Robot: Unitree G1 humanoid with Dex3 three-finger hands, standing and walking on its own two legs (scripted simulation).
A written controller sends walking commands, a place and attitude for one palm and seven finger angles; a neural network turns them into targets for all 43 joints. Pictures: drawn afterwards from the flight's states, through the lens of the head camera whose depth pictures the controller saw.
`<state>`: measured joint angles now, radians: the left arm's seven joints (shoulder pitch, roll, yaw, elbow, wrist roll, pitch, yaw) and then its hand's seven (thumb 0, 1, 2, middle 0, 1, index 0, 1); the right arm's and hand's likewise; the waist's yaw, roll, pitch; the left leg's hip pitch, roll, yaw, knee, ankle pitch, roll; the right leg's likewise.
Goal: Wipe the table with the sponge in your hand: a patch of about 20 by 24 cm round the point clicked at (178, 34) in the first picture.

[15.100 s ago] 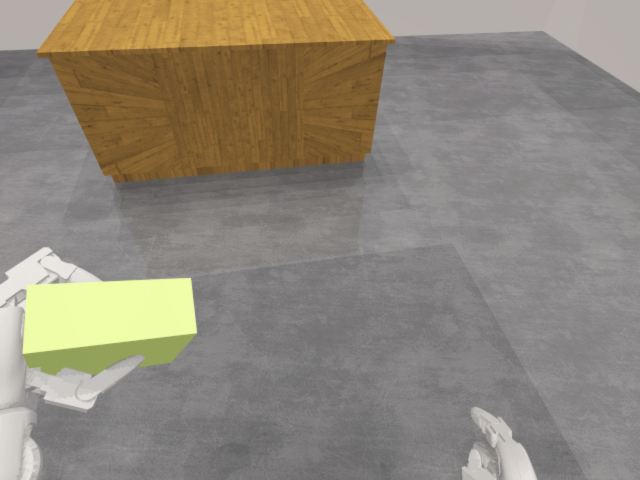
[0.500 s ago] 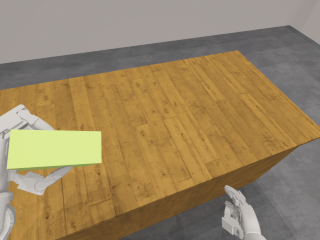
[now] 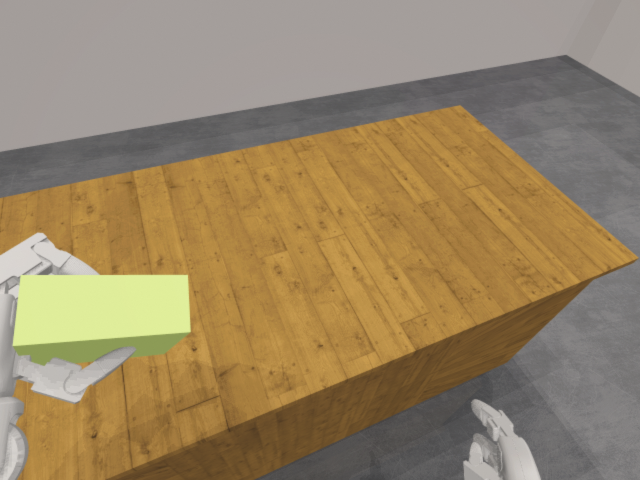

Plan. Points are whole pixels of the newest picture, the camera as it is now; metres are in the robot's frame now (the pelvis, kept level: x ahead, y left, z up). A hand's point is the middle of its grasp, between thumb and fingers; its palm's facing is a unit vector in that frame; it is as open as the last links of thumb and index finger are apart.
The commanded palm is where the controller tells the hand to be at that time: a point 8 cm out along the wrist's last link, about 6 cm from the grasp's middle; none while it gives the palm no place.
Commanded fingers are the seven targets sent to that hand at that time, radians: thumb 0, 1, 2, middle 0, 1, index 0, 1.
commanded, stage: shuffle to correct the standing spot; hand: left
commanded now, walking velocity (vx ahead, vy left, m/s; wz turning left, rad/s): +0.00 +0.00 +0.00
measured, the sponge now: (130, 320) +0.23 +0.21 +0.13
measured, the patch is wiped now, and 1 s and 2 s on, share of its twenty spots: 0.00 0.00 0.00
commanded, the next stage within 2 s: none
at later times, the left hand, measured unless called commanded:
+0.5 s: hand (101, 328) +0.21 +0.22 +0.15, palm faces +0.36 -0.85 -0.38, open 9.5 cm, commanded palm +0.15 +0.25 +0.17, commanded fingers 0.00 0.10 1.30 -1.20 -1.60 -1.20 -1.60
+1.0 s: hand (162, 328) +0.22 +0.17 +0.15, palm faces +0.28 -0.86 -0.42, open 9.5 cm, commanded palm +0.16 +0.21 +0.17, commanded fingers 0.00 0.10 1.30 -1.20 -1.60 -1.20 -1.60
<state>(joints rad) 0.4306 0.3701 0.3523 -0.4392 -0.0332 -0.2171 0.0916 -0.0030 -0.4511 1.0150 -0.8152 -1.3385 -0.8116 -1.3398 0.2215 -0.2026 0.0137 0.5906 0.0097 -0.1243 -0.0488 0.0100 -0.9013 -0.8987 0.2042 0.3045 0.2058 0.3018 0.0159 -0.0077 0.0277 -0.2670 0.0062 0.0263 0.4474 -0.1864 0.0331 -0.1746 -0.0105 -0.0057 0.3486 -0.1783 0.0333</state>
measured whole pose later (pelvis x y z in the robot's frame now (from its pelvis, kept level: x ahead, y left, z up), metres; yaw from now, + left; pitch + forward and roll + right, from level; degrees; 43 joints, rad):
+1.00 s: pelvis +0.00 -0.07 -0.01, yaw +0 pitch +1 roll -1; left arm 0.50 0.40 0.38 -0.54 -0.09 -0.15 0.05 0.00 -0.45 1.02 -0.81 -1.34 -0.81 -1.34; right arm 0.21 -0.22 -0.04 0.57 0.01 -0.10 -0.05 0.01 -0.90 -0.90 0.20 0.30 0.20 0.30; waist 0.00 -0.01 0.04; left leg -0.33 0.10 -0.02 0.54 -0.23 -0.06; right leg -0.26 0.09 -0.04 0.47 -0.24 -0.06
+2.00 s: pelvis -0.01 -0.07 -0.01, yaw +0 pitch +1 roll -2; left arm 0.49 0.41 0.38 -0.54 -0.08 -0.15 0.05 0.00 -0.45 1.02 -0.81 -1.34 -0.81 -1.34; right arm 0.22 -0.20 -0.02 0.57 0.01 -0.10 -0.04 0.01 -0.90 -0.90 0.21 0.30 0.21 0.30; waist -0.01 0.01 0.04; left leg -0.36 0.10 -0.03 0.56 -0.22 -0.06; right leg -0.27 0.09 -0.06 0.48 -0.24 -0.06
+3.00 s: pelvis +0.00 -0.08 -0.01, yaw +1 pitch +1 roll -2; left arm 0.50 0.42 0.38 -0.55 -0.09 -0.14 0.06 0.00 -0.45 1.02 -0.81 -1.34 -0.81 -1.34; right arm 0.23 -0.20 -0.02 0.58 0.01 -0.09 -0.04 0.01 -0.90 -0.90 0.20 0.30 0.21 0.30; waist -0.01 0.01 0.03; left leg -0.35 0.11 -0.05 0.55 -0.23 -0.07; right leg -0.26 0.09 -0.07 0.49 -0.25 -0.08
